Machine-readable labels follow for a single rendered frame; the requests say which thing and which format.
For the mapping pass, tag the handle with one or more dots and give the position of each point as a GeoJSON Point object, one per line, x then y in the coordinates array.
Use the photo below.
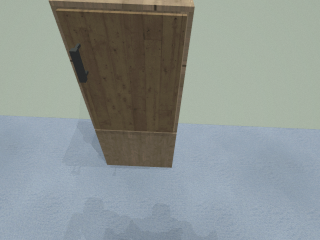
{"type": "Point", "coordinates": [78, 64]}

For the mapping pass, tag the cupboard door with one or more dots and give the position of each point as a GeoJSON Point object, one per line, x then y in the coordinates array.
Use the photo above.
{"type": "Point", "coordinates": [134, 63]}

